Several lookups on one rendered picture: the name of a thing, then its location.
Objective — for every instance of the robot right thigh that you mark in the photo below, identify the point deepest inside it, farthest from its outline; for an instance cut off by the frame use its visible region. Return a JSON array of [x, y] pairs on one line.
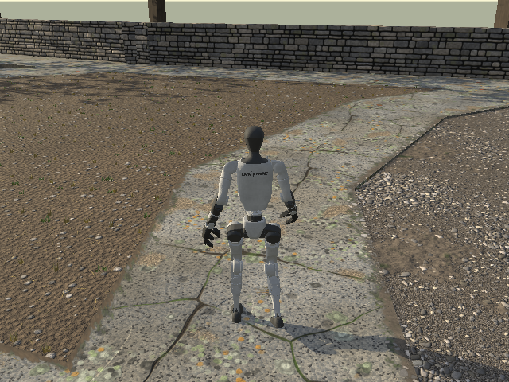
[[272, 240]]

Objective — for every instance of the left robot hand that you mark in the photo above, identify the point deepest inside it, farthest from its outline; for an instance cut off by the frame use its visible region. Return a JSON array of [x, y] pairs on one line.
[[206, 235]]

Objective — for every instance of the right robot hand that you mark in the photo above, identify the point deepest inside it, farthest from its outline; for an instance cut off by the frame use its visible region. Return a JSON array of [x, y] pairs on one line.
[[291, 220]]

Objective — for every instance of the right robot forearm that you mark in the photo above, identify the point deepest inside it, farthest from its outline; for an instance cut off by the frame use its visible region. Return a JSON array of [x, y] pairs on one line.
[[291, 205]]

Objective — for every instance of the robot right foot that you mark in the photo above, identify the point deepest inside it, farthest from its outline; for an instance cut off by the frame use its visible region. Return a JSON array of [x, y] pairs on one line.
[[277, 322]]

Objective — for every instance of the left robot forearm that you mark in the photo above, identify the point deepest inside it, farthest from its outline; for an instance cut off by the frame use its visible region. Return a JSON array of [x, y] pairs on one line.
[[214, 214]]

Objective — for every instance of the right robot upper arm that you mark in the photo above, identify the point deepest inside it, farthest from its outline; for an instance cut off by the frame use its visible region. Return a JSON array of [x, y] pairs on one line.
[[283, 179]]

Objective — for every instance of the left robot upper arm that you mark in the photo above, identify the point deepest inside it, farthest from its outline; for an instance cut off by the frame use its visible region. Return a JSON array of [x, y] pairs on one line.
[[225, 182]]

